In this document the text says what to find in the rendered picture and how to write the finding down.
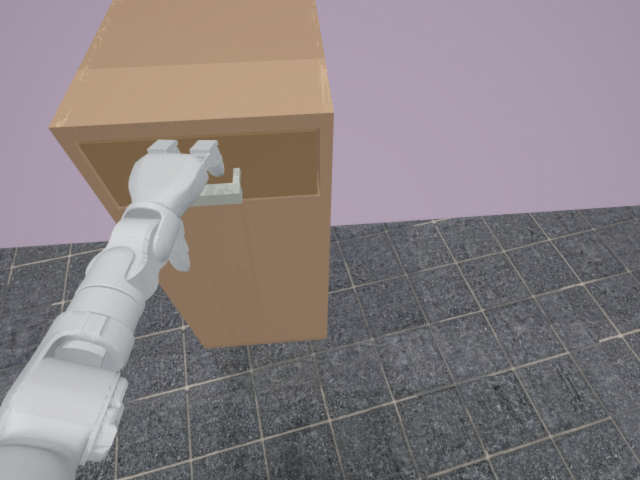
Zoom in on cabinet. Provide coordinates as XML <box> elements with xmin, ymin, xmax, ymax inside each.
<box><xmin>48</xmin><ymin>0</ymin><xmax>334</xmax><ymax>349</ymax></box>

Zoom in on robot left upper arm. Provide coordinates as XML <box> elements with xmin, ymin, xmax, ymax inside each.
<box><xmin>0</xmin><ymin>356</ymin><xmax>128</xmax><ymax>480</ymax></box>

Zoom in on handle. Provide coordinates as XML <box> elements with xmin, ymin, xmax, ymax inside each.
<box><xmin>190</xmin><ymin>168</ymin><xmax>242</xmax><ymax>207</ymax></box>

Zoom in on robot left forearm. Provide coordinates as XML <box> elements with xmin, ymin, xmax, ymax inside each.
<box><xmin>0</xmin><ymin>201</ymin><xmax>181</xmax><ymax>438</ymax></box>

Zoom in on drawer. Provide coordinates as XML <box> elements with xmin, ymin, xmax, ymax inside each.
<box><xmin>79</xmin><ymin>128</ymin><xmax>318</xmax><ymax>207</ymax></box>

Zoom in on left robot hand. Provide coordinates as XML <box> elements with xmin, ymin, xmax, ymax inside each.
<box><xmin>128</xmin><ymin>140</ymin><xmax>224</xmax><ymax>272</ymax></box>

